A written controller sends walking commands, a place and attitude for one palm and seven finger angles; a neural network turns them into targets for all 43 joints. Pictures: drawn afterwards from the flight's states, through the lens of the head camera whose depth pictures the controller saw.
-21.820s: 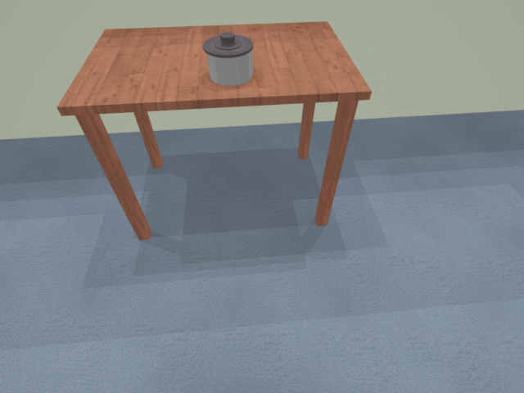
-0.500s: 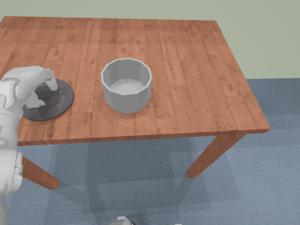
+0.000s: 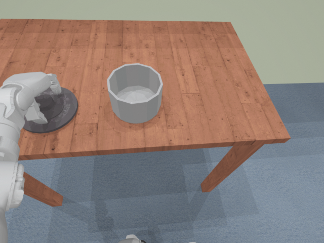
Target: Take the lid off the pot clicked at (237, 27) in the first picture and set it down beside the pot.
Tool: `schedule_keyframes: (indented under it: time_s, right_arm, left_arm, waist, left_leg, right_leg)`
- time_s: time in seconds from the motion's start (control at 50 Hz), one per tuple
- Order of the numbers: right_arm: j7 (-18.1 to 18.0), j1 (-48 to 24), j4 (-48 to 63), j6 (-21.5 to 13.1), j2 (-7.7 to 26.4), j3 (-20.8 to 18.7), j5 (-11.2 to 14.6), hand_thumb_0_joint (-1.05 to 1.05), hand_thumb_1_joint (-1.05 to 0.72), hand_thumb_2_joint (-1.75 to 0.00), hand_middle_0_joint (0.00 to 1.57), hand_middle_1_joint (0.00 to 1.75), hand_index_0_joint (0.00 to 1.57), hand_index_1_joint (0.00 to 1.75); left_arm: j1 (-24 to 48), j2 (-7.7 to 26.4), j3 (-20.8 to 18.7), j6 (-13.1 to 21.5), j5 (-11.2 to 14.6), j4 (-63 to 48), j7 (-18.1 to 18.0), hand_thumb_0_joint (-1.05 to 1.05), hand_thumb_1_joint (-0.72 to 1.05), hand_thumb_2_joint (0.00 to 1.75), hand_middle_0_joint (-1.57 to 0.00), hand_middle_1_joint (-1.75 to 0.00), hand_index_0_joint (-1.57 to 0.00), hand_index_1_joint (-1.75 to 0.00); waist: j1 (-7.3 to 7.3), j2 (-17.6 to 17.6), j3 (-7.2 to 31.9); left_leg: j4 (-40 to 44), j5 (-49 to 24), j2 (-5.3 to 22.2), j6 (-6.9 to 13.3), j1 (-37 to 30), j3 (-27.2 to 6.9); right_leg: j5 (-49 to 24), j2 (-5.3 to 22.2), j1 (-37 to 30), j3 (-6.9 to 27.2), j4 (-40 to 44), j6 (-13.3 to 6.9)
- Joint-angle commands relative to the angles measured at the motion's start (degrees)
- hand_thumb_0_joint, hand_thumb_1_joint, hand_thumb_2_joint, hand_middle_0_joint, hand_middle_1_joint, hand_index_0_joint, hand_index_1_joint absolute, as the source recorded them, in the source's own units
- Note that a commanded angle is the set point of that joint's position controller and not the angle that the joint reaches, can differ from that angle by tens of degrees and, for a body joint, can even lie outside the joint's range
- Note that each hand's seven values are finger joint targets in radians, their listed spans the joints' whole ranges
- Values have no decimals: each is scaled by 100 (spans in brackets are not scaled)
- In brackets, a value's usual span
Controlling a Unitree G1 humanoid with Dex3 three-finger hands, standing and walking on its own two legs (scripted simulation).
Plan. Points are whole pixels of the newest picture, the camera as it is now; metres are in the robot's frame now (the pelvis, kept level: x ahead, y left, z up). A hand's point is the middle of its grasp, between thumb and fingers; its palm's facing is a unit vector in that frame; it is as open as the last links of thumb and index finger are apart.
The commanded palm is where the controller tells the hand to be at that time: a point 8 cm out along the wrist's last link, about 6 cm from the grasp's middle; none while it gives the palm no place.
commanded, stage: raise the empty hand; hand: left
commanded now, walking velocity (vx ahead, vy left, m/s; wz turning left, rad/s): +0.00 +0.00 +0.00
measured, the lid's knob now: (44, 102) +0.48 +0.30 +0.02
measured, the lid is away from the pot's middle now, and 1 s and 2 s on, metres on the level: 0.25 0.25 0.25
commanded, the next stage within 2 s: draw the hand back to the body in 1.40 s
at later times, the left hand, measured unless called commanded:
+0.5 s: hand (28, 94) +0.45 +0.31 +0.09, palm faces -0.41 -0.08 -0.91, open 11.0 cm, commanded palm +0.47 +0.30 +0.15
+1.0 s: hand (18, 76) +0.45 +0.30 +0.15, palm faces -0.35 -0.07 -0.94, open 11.0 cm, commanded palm +0.46 +0.29 +0.21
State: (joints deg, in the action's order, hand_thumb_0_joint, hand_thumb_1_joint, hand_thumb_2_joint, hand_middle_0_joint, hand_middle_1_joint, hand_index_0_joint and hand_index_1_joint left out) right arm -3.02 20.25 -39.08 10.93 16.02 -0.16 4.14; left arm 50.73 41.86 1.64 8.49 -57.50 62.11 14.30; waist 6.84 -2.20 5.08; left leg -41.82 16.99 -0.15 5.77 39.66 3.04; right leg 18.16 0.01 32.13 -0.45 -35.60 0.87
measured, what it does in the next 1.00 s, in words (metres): stands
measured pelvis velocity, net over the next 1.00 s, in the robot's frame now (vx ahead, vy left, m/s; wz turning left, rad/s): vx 0.00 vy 0.00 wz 0.03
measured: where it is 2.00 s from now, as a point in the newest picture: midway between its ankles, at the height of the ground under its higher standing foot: outside the picture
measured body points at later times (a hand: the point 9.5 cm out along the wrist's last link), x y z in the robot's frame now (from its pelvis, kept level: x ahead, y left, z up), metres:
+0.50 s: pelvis +0.00 +0.00 +0.01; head +0.07 +0.02 +0.45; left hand +0.47 +0.31 +0.14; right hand +0.04 -0.28 -0.11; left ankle +0.03 +0.05 -0.71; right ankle -0.01 -0.17 -0.71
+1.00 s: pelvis +0.00 +0.00 +0.02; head +0.06 +0.01 +0.46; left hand +0.46 +0.30 +0.20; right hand +0.07 -0.27 -0.10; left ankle +0.03 +0.05 -0.71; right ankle -0.01 -0.17 -0.71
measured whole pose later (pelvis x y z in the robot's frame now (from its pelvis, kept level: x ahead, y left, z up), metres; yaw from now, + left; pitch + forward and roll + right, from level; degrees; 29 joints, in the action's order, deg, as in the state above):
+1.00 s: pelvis +0.00 +0.00 +0.02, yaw +2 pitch +10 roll -3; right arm -2.6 17.1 -37.0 10.4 15.9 0.4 5.0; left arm 56.1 41.8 5.6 4.2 -54.8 55.9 21.8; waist 5.0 -2.7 3.5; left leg -33.5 13.7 -1.9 5.8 29.5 2.3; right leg 15.5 1.3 21.9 -1.0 -27.9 0.8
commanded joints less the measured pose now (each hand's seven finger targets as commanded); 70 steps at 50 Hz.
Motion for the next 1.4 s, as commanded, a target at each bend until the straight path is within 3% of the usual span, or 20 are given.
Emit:
schedule_keyframes:
  time_s: [0.0, 0.1, 0.18, 0.24, 0.34, 0.38, 0.46, 0.56, 0.64, 0.68, 0.72, 0.78, 0.88, 0.96, 1.0, 1.04, 1.12, 1.2, 1.26, 1.38]
  right_arm:
    - [-75, 549, 361, -110, 1110, -383, -16, 0, -90, -90, 20, 30, 20, 30]
    - [-87, 562, 335, -120, 1134, -365, -14, 0, -90, -90, 20, 30, 20, 30]
    - [-145, 548, 400, -166, 1090, -369, -16, 0, -90, -90, 20, 30, 20, 30]
    - [-94, 497, 355, -163, 1090, -348, 22, 0, -90, -90, 20, 30, 20, 30]
    - [-123, 443, 422, -205, 1086, -351, 49, 0, -90, -90, 20, 30, 20, 30]
    - [-155, 472, 407, -222, 1117, -316, 49, 0, -90, -90, 20, 30, 20, 30]
    - [-141, 355, 487, -267, 1084, -331, 53, 0, -90, -90, 20, 30, 20, 30]
    - [-82, 310, 520, -211, 1065, -324, 52, 0, -90, -90, 20, 30, 20, 30]
    - [-81, 228, 602, -204, 1062, -322, 58, 0, -90, -90, 20, 30, 20, 30]
    - [-76, 195, 616, -196, 1025, -337, 25, 0, -90, -90, 20, 30, 20, 30]
    - [-35, 114, 609, -168, 1018, -312, 55, 0, -90, -90, 20, 30, 20, 30]
    - [-5, 62, 634, -151, 1027, -309, 69, 0, -90, -90, 20, 30, 20, 30]
    - [-45, 31, 661, -199, 1007, -293, 46, 0, -90, -90, 20, 30, 20, 30]
    - [-19, -52, 641, -221, 1001, -287, 79, 0, -90, -90, 20, 30, 20, 30]
    - [-43, -7, 631, -218, 1050, -264, 90, 0, -90, -90, 20, 30, 20, 30]
    - [-66, -67, 701, -269, 984, -285, 71, 0, -90, -90, 20, 30, 20, 30]
    - [-50, -83, 648, -255, 1023, -224, 102, 0, -90, -90, 20, 30, 20, 30]
    - [-26, -69, 681, -293, 1013, -274, 87, 0, -90, -90, 20, 30, 20, 30]
    - [-25, -94, 690, -314, 1015, -264, 77, 0, -90, -90, 20, 30, 20, 30]
    - [4, -107, 636, -251, 1037, -239, 103, 0, -90, -90, 20, 30, 20, 30]
  left_arm:
    - [2693, 1677, -361, -50, 32, -1212, -252, 0, -4, 70, -37, -82, -37, -82]
    - [2670, 1704, -368, -73, 100, -1018, -228, 0, -4, 70, -37, -82, -37, -82]
    - [2889, 2018, -603, -13, 57, -1616, -222, 0, -4, 70, -37, -82, -37, -82]
    - [2429, 1450, -197, -178, 171, -800, -150, 0, -4, 70, -37, -82, -37, -82]
    - [2986, 1608, -206, -187, 157, -1405, 3, 0, -4, 70, -37, -82, -37, -82]
    - [2824, 1880, -418, -163, 191, -1131, 75, 0, -4, 70, -37, -82, -37, -82]
    - [3103, 1734, -282, -140, 193, -1631, 152, 0, -4, 70, -37, -82, -37, -82]
    - [2761, 1463, -141, -238, 269, -1208, 225, 0, -4, 70, -37, -82, -37, -82]
    - [3076, 1916, -427, -264, 234, -1717, 245, 0, -4, 70, -37, -82, -37, -82]
    - [3146, 1840, -404, -230, 223, -1896, 277, 0, -4, 70, -37, -82, -37, -82]
    - [2903, 1533, -192, -327, 296, -1511, 312, 0, -4, 70, -37, -82, -37, -82]
    - [3143, 1348, 4, -401, 326, -1647, 414, 0, -4, 70, -37, -82, -37, -82]
    - [3306, 1804, -339, -393, 298, -1777, 462, 0, -4, 70, -37, -82, -37, -82]
    - [3414, 1289, 116, -503, 355, -1660, 594, 0, -4, 70, -37, -82, -37, -82]
    - [3633, 1764, -157, -527, 308, -1716, 620, 0, -4, 70, -37, -82, -37, -82]
    - [3814, 1664, -106, -495, 297, -2048, 638, 0, -4, 70, -37, -82, -37, -82]
    - [3429, 1666, -58, -574, 333, -1324, 745, 0, -4, 70, -37, -82, -37, -82]
    - [3964, 1779, -108, -600, 287, -1980, 813, 0, -4, 70, -37, -82, -37, -82]
    - [4001, 1701, -35, -608, 333, -1987, 887, 0, -4, 70, -37, -82, -37, -82]
    - [3526, 1549, 90, -715, 315, -1234, 993, 0, -4, 70, -37, -82, -37, -82]
  waist:
    - [-1, -788, 2291]
    - [41, -525, 2124]
    - [-42, -958, 2663]
    - [31, -521, 1922]
    - [6, -758, 2220]
    - [-28, -426, 2088]
    - [-68, -886, 2231]
    - [-56, -474, 1972]
    - [-120, -565, 2314]
    - [-111, -764, 2379]
    - [-102, -564, 1931]
    - [-83, -543, 1891]
    - [-139, -497, 2090]
    - [-87, -385, 1771]
    - [-111, -275, 1932]
    - [-109, -522, 2195]
    - [-124, -219, 1637]
    - [-132, -567, 2113]
    - [-131, -568, 2056]
    - [-118, -62, 1633]
  left_leg:
    - [421, -2049, 133, -230, -3317, -711]
    - [435, -1773, 121, -178, -3098, -656]
    - [438, -2389, 116, -231, -3620, -737]
    - [506, -1871, 110, -209, -3188, -668]
    - [599, -1949, 90, -182, -3521, -707]
    - [633, -1823, 67, -142, -3303, -701]
    - [711, -2170, 109, -192, -3678, -747]
    - [768, -2230, 86, -186, -3471, -707]
    - [846, -2323, 48, -157, -3678, -719]
    - [822, -2755, 92, -214, -3986, -799]
    - [915, -2391, 80, -205, -3718, -763]
    - [995, -2222, 73, -179, -3733, -780]
    - [1076, -2259, 44, -153, -3840, -759]
    - [1175, -2059, 49, -139, -3707, -699]
    - [1212, -1901, 25, -125, -3683, -695]
    - [1194, -2223, 17, -130, -3995, -730]
    - [1292, -1783, -20, -121, -3469, -631]
    - [1246, -2257, 5, -125, -3997, -709]
    - [1291, -2325, -4, -131, -3965, -710]
    - [1302, -1921, -57, -96, -3459, -551]
  right_leg:
    - [-717, -461, 817, -371, 384, -405]
    - [-706, -450, 764, -345, 425, -376]
    - [-945, -455, 557, -354, 428, -407]
    - [-698, -460, 743, -382, 527, -376]
    - [-783, -443, 515, -351, 603, -398]
    - [-826, -436, 374, -347, 637, -380]
    - [-862, -388, 391, -341, 691, -415]
    - [-972, -398, 265, -360, 760, -384]
    - [-1124, -389, -111, -324, 822, -388]
    - [-1157, -389, -2, -355, 842, -383]
    - [-979, -393, 65, -366, 915, -370]
    - [-949, -376, 11, -353, 965, -378]
    - [-1073, -354, -307, -332, 1043, -387]
    - [-1032, -328, -252, -337, 1126, -382]
    - [-1075, -338, -468, -318, 1131, -374]
    - [-1163, -335, -496, -318, 1145, -377]
    - [-1093, -331, -565, -324, 1211, -370]
    - [-1229, -340, -626, -313, 1230, -381]
    - [-1279, -322, -656, -332, 1272, -387]
    - [-1304, -350, -758, -340, 1258, -356]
